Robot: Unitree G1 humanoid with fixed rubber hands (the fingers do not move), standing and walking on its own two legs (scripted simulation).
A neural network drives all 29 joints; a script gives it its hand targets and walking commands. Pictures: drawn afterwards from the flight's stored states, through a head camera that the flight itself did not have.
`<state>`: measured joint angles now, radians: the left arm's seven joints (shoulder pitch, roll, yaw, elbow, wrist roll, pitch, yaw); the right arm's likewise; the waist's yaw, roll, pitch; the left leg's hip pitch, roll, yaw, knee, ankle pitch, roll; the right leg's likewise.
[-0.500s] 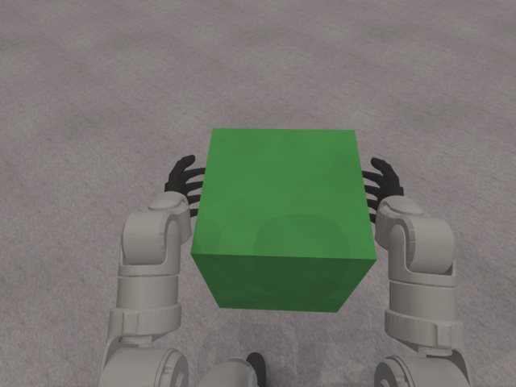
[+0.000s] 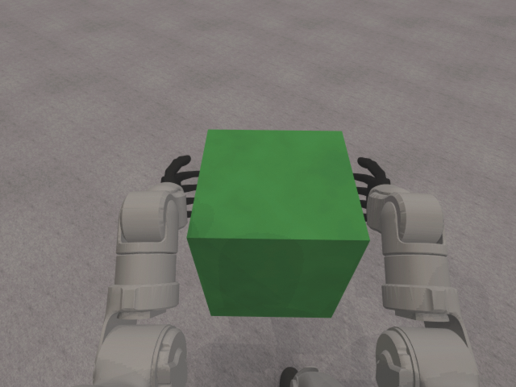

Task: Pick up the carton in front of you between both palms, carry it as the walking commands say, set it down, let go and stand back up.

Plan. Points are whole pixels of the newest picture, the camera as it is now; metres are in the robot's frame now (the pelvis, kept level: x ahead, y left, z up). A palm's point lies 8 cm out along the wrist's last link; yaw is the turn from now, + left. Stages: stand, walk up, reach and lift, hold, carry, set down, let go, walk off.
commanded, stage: carry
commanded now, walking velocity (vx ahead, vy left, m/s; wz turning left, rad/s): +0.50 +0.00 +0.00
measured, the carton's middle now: (272, 228) +0.36 -0.02 +0.04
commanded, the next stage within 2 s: none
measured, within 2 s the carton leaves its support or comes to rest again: neither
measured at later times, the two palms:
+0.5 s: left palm (182, 91) +0.65 +0.16 +0.12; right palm (323, 91) +0.67 -0.14 +0.11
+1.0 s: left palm (194, 48) +0.90 +0.16 +0.09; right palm (305, 48) +0.90 -0.14 +0.10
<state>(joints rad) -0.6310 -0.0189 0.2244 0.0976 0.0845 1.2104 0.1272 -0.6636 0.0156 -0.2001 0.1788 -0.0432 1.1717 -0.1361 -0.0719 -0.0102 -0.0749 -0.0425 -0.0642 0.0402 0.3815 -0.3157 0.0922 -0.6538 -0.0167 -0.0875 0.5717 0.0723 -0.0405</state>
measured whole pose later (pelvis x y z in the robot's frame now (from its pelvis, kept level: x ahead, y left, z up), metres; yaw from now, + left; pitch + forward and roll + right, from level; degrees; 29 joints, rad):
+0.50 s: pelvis +0.30 -0.01 +0.00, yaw +1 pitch +6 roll +1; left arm -0.61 -0.04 0.21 0.01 0.04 1.16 0.13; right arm -0.59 0.04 -0.22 -0.04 -0.07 1.20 -0.12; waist 0.04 0.01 -0.03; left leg -0.70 0.05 0.07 0.69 -0.08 0.02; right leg -0.12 0.03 -0.10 0.37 -0.35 -0.07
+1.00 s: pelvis +0.63 +0.02 +0.00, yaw -1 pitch +5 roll -2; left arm -0.19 -0.14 0.11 -0.34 0.11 1.18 0.10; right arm -0.20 0.14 -0.14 -0.32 -0.10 1.18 -0.08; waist -0.01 0.00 -0.10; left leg -0.01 0.00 0.13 0.21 -0.29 0.04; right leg -0.60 -0.08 -0.12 0.61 -0.09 0.03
